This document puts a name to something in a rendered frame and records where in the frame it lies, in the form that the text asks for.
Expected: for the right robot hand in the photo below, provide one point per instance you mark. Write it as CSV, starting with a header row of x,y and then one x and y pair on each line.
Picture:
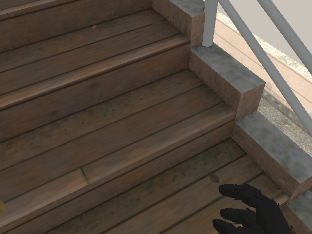
x,y
268,218

